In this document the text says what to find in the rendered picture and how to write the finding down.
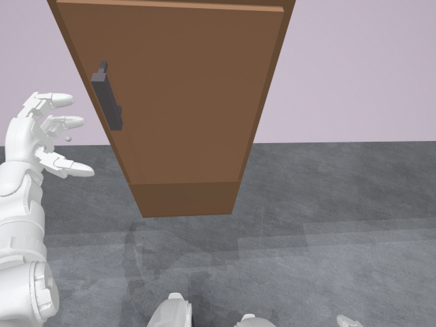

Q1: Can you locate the robot left forearm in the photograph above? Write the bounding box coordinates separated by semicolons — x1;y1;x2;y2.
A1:
0;161;47;270

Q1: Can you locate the handle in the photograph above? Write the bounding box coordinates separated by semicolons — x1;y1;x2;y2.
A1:
91;61;123;131

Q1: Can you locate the robot right shin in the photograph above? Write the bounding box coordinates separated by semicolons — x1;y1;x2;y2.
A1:
241;314;255;321

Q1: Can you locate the robot left hand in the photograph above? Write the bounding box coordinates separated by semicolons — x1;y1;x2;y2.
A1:
5;92;95;178

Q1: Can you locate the left robot thigh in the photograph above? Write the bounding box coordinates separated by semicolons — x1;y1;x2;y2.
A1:
147;298;191;327

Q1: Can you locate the robot left upper arm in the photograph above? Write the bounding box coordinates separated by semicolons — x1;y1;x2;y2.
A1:
0;261;59;327

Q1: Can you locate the cupboard door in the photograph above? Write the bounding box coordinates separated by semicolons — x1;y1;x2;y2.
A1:
56;0;284;185

